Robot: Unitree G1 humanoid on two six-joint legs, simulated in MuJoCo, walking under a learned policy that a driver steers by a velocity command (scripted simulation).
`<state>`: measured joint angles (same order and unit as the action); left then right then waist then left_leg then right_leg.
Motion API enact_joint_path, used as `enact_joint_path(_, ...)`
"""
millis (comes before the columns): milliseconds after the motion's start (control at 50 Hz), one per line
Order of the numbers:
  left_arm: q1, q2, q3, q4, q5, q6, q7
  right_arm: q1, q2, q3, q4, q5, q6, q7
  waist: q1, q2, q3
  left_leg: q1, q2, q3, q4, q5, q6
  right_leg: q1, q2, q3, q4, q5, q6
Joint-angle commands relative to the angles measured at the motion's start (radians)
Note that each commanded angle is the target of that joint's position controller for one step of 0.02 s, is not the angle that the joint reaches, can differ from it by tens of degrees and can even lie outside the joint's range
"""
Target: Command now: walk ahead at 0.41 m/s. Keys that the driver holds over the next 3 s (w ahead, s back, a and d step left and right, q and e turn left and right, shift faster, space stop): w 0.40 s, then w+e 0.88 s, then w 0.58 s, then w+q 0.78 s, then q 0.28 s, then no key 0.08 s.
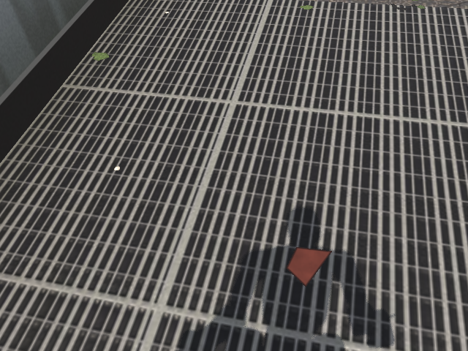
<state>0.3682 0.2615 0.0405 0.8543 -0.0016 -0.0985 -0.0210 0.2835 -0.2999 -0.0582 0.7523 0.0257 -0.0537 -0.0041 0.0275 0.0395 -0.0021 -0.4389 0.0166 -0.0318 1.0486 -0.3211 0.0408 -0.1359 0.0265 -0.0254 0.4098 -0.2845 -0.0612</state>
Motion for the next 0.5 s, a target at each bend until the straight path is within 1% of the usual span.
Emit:
enact_joint_path(20, 0.029, 0.119, 0.017, -0.045, 0.002, -0.005, 0.005, -0.104, -0.057, -0.018, -0.091, -0.011, -0.030, 0.020, 0.021, -0.138, 0.073, -0.341, 0.078, -0.014, -0.017, 0.136, -0.005, 0.200, -0.244, 0.291, -0.259, 0.160, -0.119)
enact_joint_path(40, 0.044, 0.124, 0.016, -0.040, -0.002, -0.002, 0.007, -0.120, -0.047, -0.015, -0.097, -0.013, -0.027, 0.024, 0.024, -0.129, 0.068, -0.344, 0.077, 0.002, -0.048, 0.162, -0.020, 0.201, -0.235, 0.252, -0.260, 0.252, -0.123)
enact_joint_path(80, 0.057, 0.138, 0.017, -0.032, -0.002, 0.007, 0.014, -0.181, -0.025, -0.006, -0.122, -0.013, -0.025, 0.026, 0.033, -0.109, 0.077, -0.339, 0.071, 0.024, -0.154, 0.218, -0.045, 0.180, -0.221, 0.193, -0.270, 0.357, -0.126)
enact_joint_path(140, 0.076, 0.152, 0.016, -0.022, -0.002, 0.016, 0.028, -0.290, 0.001, 0.009, -0.158, -0.008, -0.034, 0.037, 0.061, -0.117, 0.105, -0.252, 0.046, 0.057, -0.360, 0.352, -0.058, 0.112, -0.193, 0.123, -0.297, 0.364, -0.112)
enact_joint_path(180, 0.107, 0.162, 0.017, -0.008, -0.006, 0.019, 0.031, -0.349, 0.000, 0.013, -0.176, -0.003, -0.040, 0.047, 0.075, -0.115, 0.129, -0.209, 0.028, 0.069, -0.443, 0.401, -0.054, 0.100, -0.208, 0.115, -0.310, 0.344, -0.118)
enact_joint_path(200, 0.117, 0.164, 0.018, 0.000, -0.009, 0.020, 0.032, -0.370, -0.003, 0.013, -0.184, -0.001, -0.042, 0.051, 0.075, -0.114, 0.140, -0.202, 0.023, 0.065, -0.471, 0.407, -0.047, 0.114, -0.222, 0.115, -0.307, 0.350, -0.121)
enact_joint_path(240, 0.123, 0.168, 0.022, 0.011, -0.015, 0.026, 0.032, -0.398, -0.017, 0.011, -0.198, 0.002, -0.049, 0.061, 0.061, -0.118, 0.148, -0.205, 0.018, 0.052, -0.515, 0.383, -0.019, 0.176, -0.254, 0.115, -0.280, 0.411, -0.116)
enact_joint_path(260, 0.118, 0.173, 0.025, 0.014, -0.017, 0.029, 0.034, -0.397, -0.027, 0.008, -0.202, 0.001, -0.052, 0.064, 0.046, -0.121, 0.138, -0.195, 0.012, 0.051, -0.532, 0.357, -0.001, 0.212, -0.268, 0.112, -0.251, 0.479, -0.108)
enact_joint_path(280, 0.108, 0.183, 0.030, 0.013, -0.016, 0.032, 0.035, -0.375, -0.045, 0.001, -0.199, -0.001, -0.053, 0.065, 0.021, -0.131, 0.110, -0.151, -0.005, 0.058, -0.542, 0.326, 0.018, 0.242, -0.274, 0.106, -0.205, 0.614, -0.098)
enact_joint_path(300, 0.101, 0.199, 0.036, 0.011, -0.013, 0.037, 0.037, -0.329, -0.068, -0.009, -0.188, -0.004, -0.051, 0.062, -0.010, -0.152, 0.060, -0.076, -0.032, 0.075, -0.535, 0.287, 0.037, 0.268, -0.274, 0.100, -0.134, 0.797, -0.088)
enact_joint_path(320, 0.087, 0.208, 0.039, 0.008, -0.008, 0.046, 0.039, -0.220, -0.101, -0.026, -0.159, -0.005, -0.047, 0.054, -0.073, -0.165, -0.021, 0.067, -0.062, 0.098, -0.539, 0.270, 0.066, 0.270, -0.258, 0.081, 0.002, 0.969, -0.075)
enact_joint_path(340, 0.072, 0.200, 0.034, -0.001, -0.002, 0.052, 0.042, -0.052, -0.138, -0.045, -0.111, -0.004, -0.042, 0.041, -0.157, -0.156, -0.128, 0.317, -0.051, 0.090, -0.547, 0.308, 0.100, 0.174, -0.219, 0.055, 0.204, 0.988, -0.046)
enact_joint_path(360, 0.085, 0.154, 0.016, -0.030, 0.022, 0.050, 0.045, 0.135, -0.207, -0.061, -0.072, -0.019, -0.032, 0.025, -0.204, -0.025, -0.289, 0.661, 0.158, -0.152, -0.495, 0.289, 0.161, -0.076, -0.157, 0.036, 0.526, 0.615, -0.023)
enact_joint_path(380, 0.242, 0.006, -0.023, -0.026, 0.005, 0.031, 0.029, 0.149, -0.231, -0.060, -0.051, -0.023, -0.036, 0.038, -0.095, 0.248, -0.437, 0.930, 0.379, -0.670, -0.635, -0.002, 0.322, -0.429, 0.043, 0.110, 0.846, -0.266, 0.027)
enact_joint_path(400, 0.127, 0.138, 0.006, -0.028, -0.025, 0.009, 0.020, 0.120, -0.127, -0.038, -0.051, -0.014, -0.035, 0.034, -0.145, 0.137, -0.331, 0.835, 0.340, -0.702, -0.744, -0.133, 0.272, -0.534, -0.003, 0.195, 0.932, -0.274, 0.013)
enact_joint_path(420, 0.016, 0.176, 0.021, -0.067, -0.054, -0.001, 0.016, 0.037, -0.099, -0.027, -0.055, -0.013, -0.035, 0.028, -0.128, 0.084, -0.155, 0.674, 0.318, -0.526, -0.774, -0.089, 0.230, -0.581, -0.051, 0.163, 0.923, -0.180, 0.005)
enact_joint_path(440, -0.034, 0.161, 0.017, -0.077, -0.049, -0.006, 0.022, -0.027, -0.090, -0.024, -0.056, -0.019, -0.039, 0.028, -0.093, -0.022, -0.073, 0.517, 0.288, -0.410, -0.806, 0.045, 0.209, -0.543, -0.100, 0.139, 0.877, -0.089, 0.009)
enact_joint_path(460, -0.045, 0.150, 0.022, -0.075, -0.035, -0.002, 0.026, -0.066, -0.069, -0.020, -0.055, -0.030, -0.046, 0.031, -0.060, -0.033, -0.027, 0.410, 0.250, -0.317, -0.835, 0.146, 0.198, -0.506, -0.130, 0.135, 0.830, -0.036, 0.017)
enact_joint_path(480, -0.009, 0.135, 0.024, -0.065, -0.033, 0.011, 0.026, -0.086, -0.053, -0.017, -0.048, -0.042, -0.055, 0.032, -0.024, 0.006, -0.029, 0.344, 0.226, -0.249, -0.867, 0.187, 0.189, -0.441, -0.158, 0.147, 0.808, 0.000, 0.022)
enact_joint_path(500, 0.016, 0.114, 0.021, -0.055, -0.034, 0.026, 0.027, -0.095, -0.043, -0.017, -0.038, -0.039, -0.064, 0.034, -0.009, 0.021, -0.025, 0.302, 0.214, -0.203, -0.897, 0.200, 0.191, -0.411, -0.167, 0.147, 0.788, 0.010, 0.031)
